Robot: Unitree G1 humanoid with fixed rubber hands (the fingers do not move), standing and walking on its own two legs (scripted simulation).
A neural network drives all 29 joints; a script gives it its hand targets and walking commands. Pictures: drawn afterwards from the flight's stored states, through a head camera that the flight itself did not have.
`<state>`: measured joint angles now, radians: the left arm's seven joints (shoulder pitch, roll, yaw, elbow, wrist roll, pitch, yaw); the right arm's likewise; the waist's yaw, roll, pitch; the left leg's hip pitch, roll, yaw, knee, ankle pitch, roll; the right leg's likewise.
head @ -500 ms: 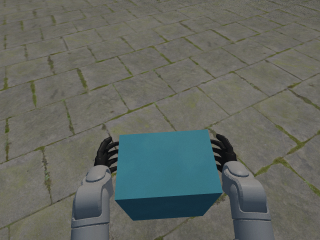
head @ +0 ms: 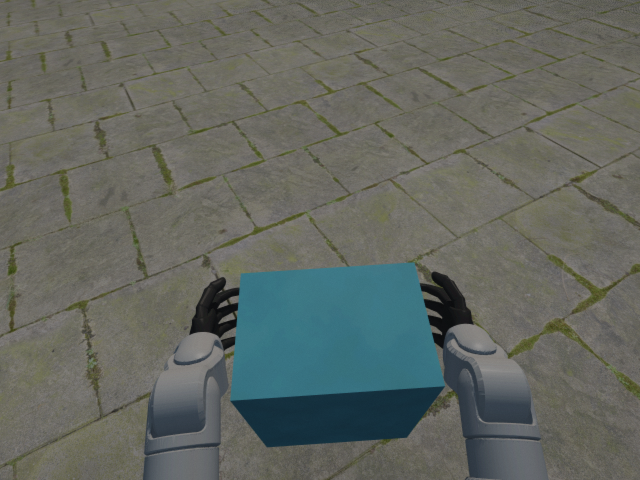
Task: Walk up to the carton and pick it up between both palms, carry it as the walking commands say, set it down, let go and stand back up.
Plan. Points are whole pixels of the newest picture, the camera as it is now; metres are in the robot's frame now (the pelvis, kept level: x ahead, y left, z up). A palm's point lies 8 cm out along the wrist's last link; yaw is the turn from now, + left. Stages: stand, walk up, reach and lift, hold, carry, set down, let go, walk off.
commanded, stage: carry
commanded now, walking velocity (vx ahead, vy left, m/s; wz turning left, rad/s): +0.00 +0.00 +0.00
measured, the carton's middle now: (332, 364) +0.27 +0.00 -0.02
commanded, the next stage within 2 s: hold in 0.02 s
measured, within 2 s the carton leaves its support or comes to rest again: neither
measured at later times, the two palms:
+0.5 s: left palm (181, 333) +0.28 +0.18 +0.06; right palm (429, 330) +0.26 -0.12 +0.06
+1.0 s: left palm (212, 329) +0.30 +0.15 +0.04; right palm (446, 338) +0.27 -0.15 +0.03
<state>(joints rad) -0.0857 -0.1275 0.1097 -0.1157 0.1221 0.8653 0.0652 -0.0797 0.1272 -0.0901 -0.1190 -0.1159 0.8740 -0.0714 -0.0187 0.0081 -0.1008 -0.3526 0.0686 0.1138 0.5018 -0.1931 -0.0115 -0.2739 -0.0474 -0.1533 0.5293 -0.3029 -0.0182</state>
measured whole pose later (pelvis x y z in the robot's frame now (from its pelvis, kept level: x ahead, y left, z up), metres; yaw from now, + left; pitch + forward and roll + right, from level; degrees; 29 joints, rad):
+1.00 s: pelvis -0.01 +0.02 +0.01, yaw -10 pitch -7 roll +1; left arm -0.36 -0.18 0.37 0.36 0.35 0.67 -0.02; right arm -0.35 0.17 -0.31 0.44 -0.33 0.61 0.03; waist 0.09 -0.01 0.06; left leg -0.10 -0.01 -0.09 0.40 -0.17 -0.03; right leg -0.09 0.05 0.11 0.45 -0.23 -0.01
